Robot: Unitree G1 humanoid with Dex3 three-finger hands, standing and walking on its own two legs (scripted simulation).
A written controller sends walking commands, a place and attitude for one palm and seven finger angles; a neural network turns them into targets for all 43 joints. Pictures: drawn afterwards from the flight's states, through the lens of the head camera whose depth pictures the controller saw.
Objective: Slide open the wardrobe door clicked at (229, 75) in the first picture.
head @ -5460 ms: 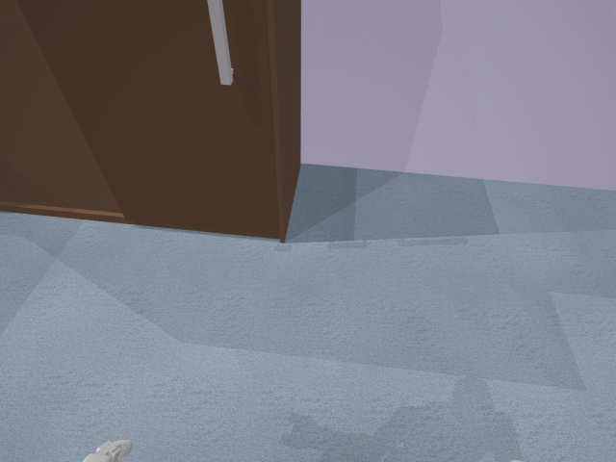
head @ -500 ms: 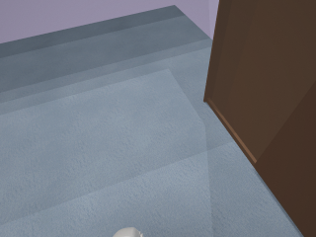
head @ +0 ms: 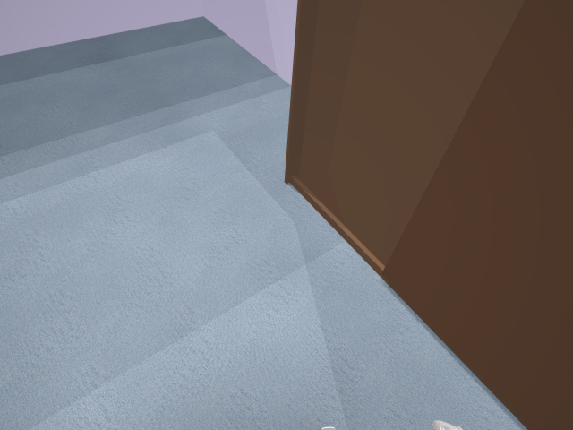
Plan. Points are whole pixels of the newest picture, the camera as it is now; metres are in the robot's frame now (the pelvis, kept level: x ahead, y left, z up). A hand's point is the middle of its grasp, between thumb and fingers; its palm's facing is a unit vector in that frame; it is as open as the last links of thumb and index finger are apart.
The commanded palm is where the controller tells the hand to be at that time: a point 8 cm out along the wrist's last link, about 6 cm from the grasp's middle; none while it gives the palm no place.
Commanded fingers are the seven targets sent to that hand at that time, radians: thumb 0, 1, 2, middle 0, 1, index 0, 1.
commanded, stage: turn to face it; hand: right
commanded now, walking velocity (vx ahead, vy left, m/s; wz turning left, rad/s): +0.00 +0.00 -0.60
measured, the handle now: out of the picture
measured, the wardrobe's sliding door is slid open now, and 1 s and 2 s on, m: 0.00 0.00 0.00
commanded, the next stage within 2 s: take the last steps up to it in 1.20 s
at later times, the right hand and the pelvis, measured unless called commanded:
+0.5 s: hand out of the picture -0.07 -0.26 -0.18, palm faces +0.35 +0.90 -0.25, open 7.4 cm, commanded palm none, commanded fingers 0.00 -0.90 -0.90 0.20 0.30 0.20 0.30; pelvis -0.04 -0.04 +0.00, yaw -19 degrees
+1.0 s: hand out of the picture -0.05 -0.22 -0.12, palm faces +0.55 +0.78 -0.30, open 7.4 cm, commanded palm none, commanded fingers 0.00 -0.90 -0.90 0.20 0.30 0.20 0.30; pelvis -0.04 +0.02 +0.01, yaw -36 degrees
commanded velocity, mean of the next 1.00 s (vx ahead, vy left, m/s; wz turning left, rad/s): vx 0.00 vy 0.00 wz -0.57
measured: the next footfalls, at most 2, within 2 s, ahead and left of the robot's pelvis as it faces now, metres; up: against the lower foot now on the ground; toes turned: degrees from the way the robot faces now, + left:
right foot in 0.38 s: -0.03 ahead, -0.15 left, +0.00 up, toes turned -22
left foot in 0.88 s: +0.06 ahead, +0.08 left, +0.00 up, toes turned -31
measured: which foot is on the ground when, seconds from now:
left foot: down 0.00-0.38, up 0.40-0.86, down 0.88-1.00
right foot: up 0.00-0.36, down 0.38-0.90, up 0.92-1.00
